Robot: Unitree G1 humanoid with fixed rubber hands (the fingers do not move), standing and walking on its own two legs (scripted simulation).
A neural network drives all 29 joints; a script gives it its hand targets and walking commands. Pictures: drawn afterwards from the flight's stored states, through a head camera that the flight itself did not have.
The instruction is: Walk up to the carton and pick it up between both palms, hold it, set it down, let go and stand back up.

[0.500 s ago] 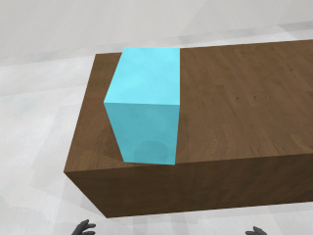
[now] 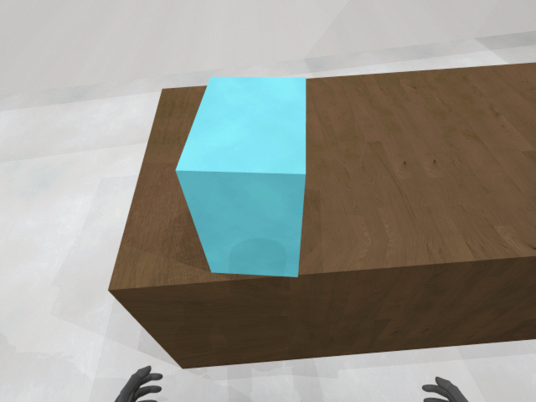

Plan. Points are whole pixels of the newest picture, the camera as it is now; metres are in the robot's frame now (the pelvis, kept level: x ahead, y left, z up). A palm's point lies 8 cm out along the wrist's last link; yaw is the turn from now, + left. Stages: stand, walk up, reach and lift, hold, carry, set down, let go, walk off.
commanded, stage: walk up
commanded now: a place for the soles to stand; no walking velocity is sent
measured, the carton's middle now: (255, 180) +0.50 +0.06 +0.02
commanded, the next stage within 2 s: reach and lift in 0.22 s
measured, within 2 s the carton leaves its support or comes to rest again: neither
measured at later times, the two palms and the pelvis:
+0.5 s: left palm (142, 381) +0.17 +0.23 -0.09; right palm out of the picture +0.14 -0.25 -0.10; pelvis -0.01 -0.01 -0.01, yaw +1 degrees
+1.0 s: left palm (113, 365) +0.18 +0.26 -0.05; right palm (410, 378) +0.17 -0.18 -0.06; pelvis +0.02 +0.01 +0.02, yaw +1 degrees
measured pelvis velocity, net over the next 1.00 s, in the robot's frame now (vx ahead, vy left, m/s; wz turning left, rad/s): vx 0.02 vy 0.01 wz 0.01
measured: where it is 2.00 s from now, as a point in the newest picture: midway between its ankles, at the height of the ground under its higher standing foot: outside the picture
